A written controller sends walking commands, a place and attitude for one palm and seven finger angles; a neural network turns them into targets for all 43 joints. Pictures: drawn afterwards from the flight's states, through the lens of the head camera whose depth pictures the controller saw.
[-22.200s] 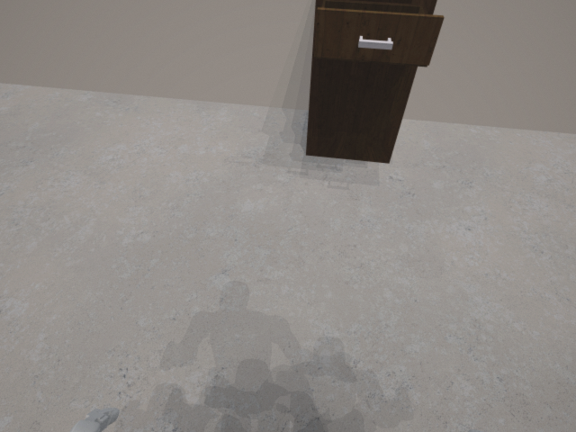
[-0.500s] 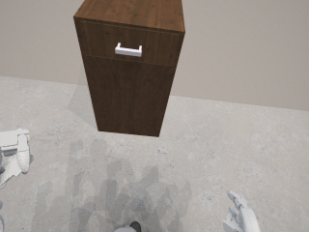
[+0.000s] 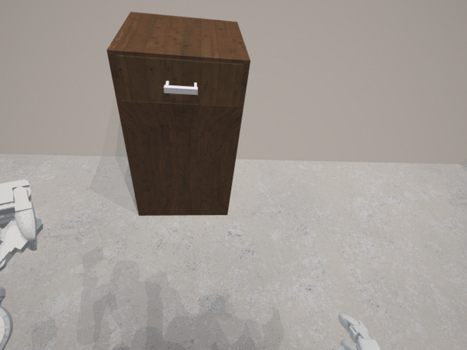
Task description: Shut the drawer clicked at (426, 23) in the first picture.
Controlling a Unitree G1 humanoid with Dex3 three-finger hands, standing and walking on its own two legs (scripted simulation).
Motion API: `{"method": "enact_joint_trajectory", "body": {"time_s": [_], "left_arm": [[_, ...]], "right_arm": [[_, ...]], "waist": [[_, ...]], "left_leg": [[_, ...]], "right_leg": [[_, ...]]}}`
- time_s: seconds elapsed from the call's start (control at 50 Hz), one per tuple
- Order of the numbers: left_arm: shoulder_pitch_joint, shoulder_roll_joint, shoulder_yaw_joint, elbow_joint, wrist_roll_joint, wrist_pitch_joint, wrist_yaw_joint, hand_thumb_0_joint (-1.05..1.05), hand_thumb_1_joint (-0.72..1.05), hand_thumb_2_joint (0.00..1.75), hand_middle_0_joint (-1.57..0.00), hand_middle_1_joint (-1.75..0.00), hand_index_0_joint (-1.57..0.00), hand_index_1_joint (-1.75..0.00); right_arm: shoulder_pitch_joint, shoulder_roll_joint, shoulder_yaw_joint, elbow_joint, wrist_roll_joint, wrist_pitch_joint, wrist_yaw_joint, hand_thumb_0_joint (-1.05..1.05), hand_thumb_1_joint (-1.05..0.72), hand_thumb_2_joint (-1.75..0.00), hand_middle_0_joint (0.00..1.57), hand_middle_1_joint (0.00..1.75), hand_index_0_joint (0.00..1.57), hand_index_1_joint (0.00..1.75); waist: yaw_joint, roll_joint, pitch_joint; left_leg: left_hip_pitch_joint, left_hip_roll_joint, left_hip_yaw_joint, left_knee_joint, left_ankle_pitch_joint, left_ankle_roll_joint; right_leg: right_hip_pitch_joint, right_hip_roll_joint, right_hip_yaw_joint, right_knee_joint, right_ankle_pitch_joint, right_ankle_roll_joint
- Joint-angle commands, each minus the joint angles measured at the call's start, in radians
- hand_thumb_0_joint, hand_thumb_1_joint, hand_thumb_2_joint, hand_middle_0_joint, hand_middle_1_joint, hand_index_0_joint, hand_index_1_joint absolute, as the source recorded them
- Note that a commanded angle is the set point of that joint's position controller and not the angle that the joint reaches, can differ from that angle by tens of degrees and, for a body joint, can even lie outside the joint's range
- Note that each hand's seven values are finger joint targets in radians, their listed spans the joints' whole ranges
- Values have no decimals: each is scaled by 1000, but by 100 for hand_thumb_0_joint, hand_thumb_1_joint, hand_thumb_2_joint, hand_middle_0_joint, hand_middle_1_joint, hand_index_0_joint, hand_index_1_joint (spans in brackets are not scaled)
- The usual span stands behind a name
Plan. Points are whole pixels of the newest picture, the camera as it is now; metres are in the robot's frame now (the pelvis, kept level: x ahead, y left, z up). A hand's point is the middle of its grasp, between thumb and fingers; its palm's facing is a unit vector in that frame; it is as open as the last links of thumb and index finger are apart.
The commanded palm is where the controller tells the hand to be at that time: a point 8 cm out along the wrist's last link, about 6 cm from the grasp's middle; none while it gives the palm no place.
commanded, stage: stop stepping back and stand still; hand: left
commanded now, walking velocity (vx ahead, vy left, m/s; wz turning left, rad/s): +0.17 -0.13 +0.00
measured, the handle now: (181, 87) +0.94 +0.19 +0.01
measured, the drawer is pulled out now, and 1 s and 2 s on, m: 0.00 0.00 0.00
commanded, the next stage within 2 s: let the arm hang, fingers relaxed in 1.06 s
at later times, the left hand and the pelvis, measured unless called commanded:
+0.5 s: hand (27, 286) +0.14 +0.23 +0.18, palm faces +0.41 -0.83 -0.38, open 3.2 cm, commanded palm +0.08 +0.28 +0.20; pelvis -0.05 +0.00 +0.01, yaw +1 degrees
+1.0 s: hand (18, 269) +0.15 +0.24 +0.19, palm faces +0.42 -0.75 -0.51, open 3.2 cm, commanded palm +0.09 +0.28 +0.20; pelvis -0.03 -0.01 +0.01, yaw +3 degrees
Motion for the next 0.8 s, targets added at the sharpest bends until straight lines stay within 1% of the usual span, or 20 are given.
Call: {"method": "enact_joint_trajectory", "body": {"time_s": [0.0, 0.06, 0.12, 0.14, 0.16, 0.18, 0.22, 0.26, 0.36, 0.38, 0.42, 0.44, 0.48, 0.56, 0.58, 0.6, 0.62, 0.66, 0.74, 0.78], "left_arm": [[184, 217, 99, -408, -6, -108, -7, 0, 90, 90, -140, -160, -140, -160], [309, 205, 117, -381, 9, -108, 8, 0, 90, 90, -140, -160, -140, -160], [294, 220, 146, -243, 13, -93, 23, 0, 90, 90, -140, -160, -140, -160], [252, 225, 146, -210, 15, -78, 23, 0, 90, 90, -140, -160, -140, -160], [197, 239, 149, -192, 18, -65, 21, 0, 90, 90, -140, -160, -140, -160], [153, 219, 136, -172, 2, -64, 19, 0, 90, 90, -140, -160, -140, -160], [-17, 372, 248, -241, -14, -115, -6, 0, 90, 90, -140, -160, -140, -160], [45, 191, 101, -97, 10, -98, -3, 0, 90, 90, -140, -160, -140, -160], [42, 149, 9, -257, 26, -107, 21, 0, 90, 90, -140, -160, -140, -160], [44, 167, 21, -286, 26, -110, 25, 0, 90, 90, -140, -160, -140, -160], [37, 185, 61, -352, 31, -131, 29, 0, 90, 90, -140, -160, -140, -160], [52, 206, 83, -353, 38, -132, 31, 0, 90, 90, -140, -160, -140, -160], [55, 255, 146, -337, 35, -130, 29, 0, 90, 90, -140, -160, -140, -160], [192, 190, 120, -202, 19, -102, 22, 0, 90, 90, -140, -160, -140, -160], [229, 175, 107, -159, 14, -96, 16, 0, 90, 90, -140, -160, -140, -160], [217, 204, 113, -161, 3, -83, 13, 0, 90, 90, -140, -160, -140, -160], [171, 217, 126, -159, -3, -89, 13, 0, 90, 90, -140, -160, -140, -160], [157, 185, 109, -121, 6, -95, 2, 0, 90, 90, -140, -160, -140, -160], [161, 167, 79, -188, 10, -108, 10, 0, 90, 90, -140, -160, -140, -160], [124, 178, 67, -264, 15, -115, 17, 0, 90, 90, -140, -160, -140, -160]], "right_arm": [[-130, -142, -63, -201, -4, -78, 21, 0, -90, -90, 20, 30, 20, 30], [-151, -141, -66, -219, -13, -50, 23, 0, -90, -90, 20, 30, 20, 30], [-136, -130, -70, -218, -17, -13, -4, 0, -90, -90, 20, 30, 20, 30], [-144, -123, -73, -215, -11, -2, -11, 0, -90, -90, 20, 30, 20, 30], [-122, -114, -83, -198, 5, 11, -11, 0, -90, -90, 20, 30, 20, 30], [-123, -140, -91, -190, 14, -4, -21, 0, -90, -90, 20, 30, 20, 30], [-112, -143, -85, -137, -23, -25, 7, 0, -90, -90, 20, 30, 20, 30], [-95, -125, -89, -144, -7, -24, -15, 0, -90, -90, 20, 30, 20, 30], [-117, -124, -67, -148, -8, -73, -50, 0, -90, -90, 20, 30, 20, 30], [-111, -136, -68, -154, -5, -82, -51, 0, -90, -90, 20, 30, 20, 30], [-108, -162, -71, -184, -4, -82, -45, 0, -90, -90, 20, 30, 20, 30], [-98, -148, -70, -187, -3, -82, -35, 0, -90, -90, 20, 30, 20, 30], [-99, -131, -77, -169, 0, -82, -23, 0, -90, -90, 20, 30, 20, 30], [-100, -141, -79, -188, 14, -52, -3, 0, -90, -90, 20, 30, 20, 30], [-96, -126, -82, -196, 17, -41, 0, 0, -90, -90, 20, 30, 20, 30], [-116, -122, -88, -213, 22, -29, 2, 0, -90, -90, 20, 30, 20, 30], [-118, -137, -90, -199, 15, -26, 0, 0, -90, -90, 20, 30, 20, 30], [-79, -130, -83, -161, 8, -24, 8, 0, -90, -90, 20, 30, 20, 30], [-134, -120, -66, -174, 6, -31, -12, 0, -90, -90, 20, 30, 20, 30], [-135, -128, -65, -169, -2, -47, -25, 0, -90, -90, 20, 30, 20, 30]], "waist": [[45, 188, -72], [54, 439, -41], [65, 271, -50], [73, 82, -28], [61, -249, -7], [39, -249, 31], [-34, -172, 10], [-9, -119, -38], [14, -3, -32], [9, 43, -22], [19, 332, -5], [16, 359, 16], [12, 387, 50], [41, 197, -2], [37, 8, 0], [28, -220, -9], [30, -162, 1], [11, -78, -42], [23, -119, -58], [16, 18, -53]], "left_leg": [[-52, 242, -309, -554, -375, 42], [-282, 194, -129, -607, -493, 8], [-367, 177, -105, -397, -475, -6], [-406, 102, -38, -134, -422, -24], [-383, -6, 39, 300, -296, -41], [-406, -22, -54, 535, -231, -42], [-193, 113, -91, 569, -82, -74], [-102, 63, -8, 349, -95, -43], [137, -3, 94, -182, -114, -6], [160, 20, 43, -263, -124, 4], [202, 246, -310, -409, -149, 94], [195, 327, -400, -462, -79, 132], [69, 338, -391, -488, -192, 145], [-113, 170, -53, -198, -109, 28], [-148, 70, 12, -5, -180, -10], [-210, -19, 28, 230, -246, -38], [-212, -3, -23, 355, -229, -40], [-125, 33, -43, 343, -178, -42], [40, 34, 14, -27, -104, -27], [177, 26, 13, -234, -10, -16]], "right_leg": [[45, -12, -36, -26, 142, 15], [291, 27, -146, -203, 115, 5], [484, 34, -138, -446, -18, -24], [473, -31, -40, -621, -63, -53], [282, -252, 294, -855, -206, -141], [135, -404, 560, -978, -261, -204], [-135, -402, 440, -914, -58, -194], [-110, -304, 278, -926, -386, -110], [8, -210, 109, -736, -109, -73], [16, -189, 89, -649, -43, -49], [-111, -37, -45, -316, 51, 30], [-173, -19, -66, -205, -18, 44], [-130, -58, 0, -134, -5, 30], [275, -29, -46, -591, 171, 32], [270, -105, 120, -729, 156, -6], [213, -293, 450, -884, 87, -76], [182, -359, 475, -915, 143, -111], [100, -308, 361, -903, -16, -108], [118, -244, 154, -801, 198, -93], [83, -203, 116, -742, 158, -45]]}}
